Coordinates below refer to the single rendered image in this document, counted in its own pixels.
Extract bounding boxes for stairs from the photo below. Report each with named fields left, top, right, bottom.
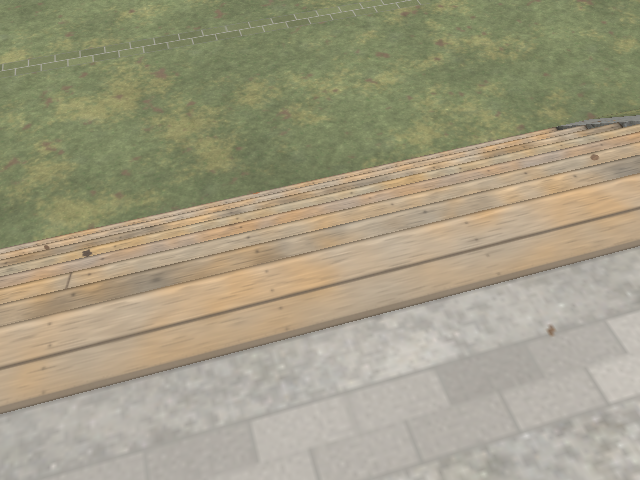
left=0, top=122, right=640, bottom=326

